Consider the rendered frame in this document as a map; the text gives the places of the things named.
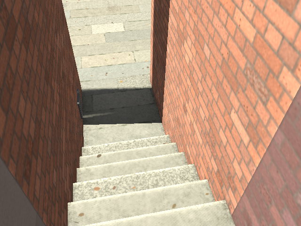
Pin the stairs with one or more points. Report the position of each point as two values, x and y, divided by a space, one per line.
142 182

